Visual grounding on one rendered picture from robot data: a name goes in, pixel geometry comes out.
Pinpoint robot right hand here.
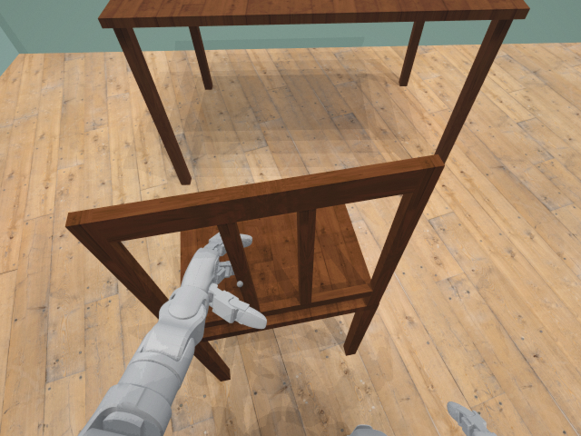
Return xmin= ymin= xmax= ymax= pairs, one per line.
xmin=447 ymin=401 xmax=497 ymax=436

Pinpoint chair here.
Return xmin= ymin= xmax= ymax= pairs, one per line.
xmin=65 ymin=154 xmax=445 ymax=382

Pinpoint table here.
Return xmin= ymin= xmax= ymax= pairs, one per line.
xmin=98 ymin=0 xmax=530 ymax=185

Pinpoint right robot shin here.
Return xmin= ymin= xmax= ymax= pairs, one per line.
xmin=354 ymin=424 xmax=373 ymax=431

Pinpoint robot left hand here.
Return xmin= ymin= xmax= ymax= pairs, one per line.
xmin=181 ymin=232 xmax=267 ymax=329

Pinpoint robot left forearm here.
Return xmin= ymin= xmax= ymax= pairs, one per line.
xmin=78 ymin=286 xmax=209 ymax=436

